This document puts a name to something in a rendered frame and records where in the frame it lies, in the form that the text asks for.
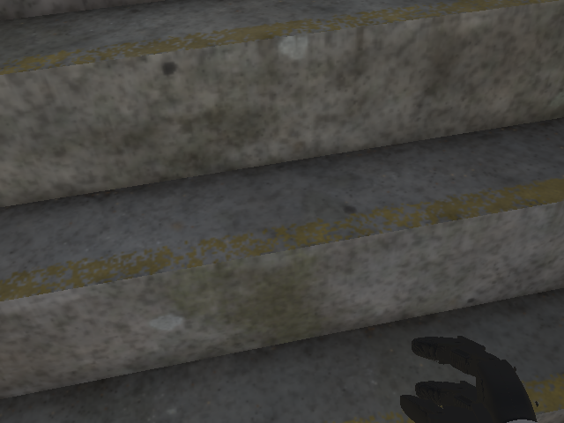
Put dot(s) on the right robot hand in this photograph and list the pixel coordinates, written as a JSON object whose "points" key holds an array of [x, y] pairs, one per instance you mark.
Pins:
{"points": [[499, 395]]}

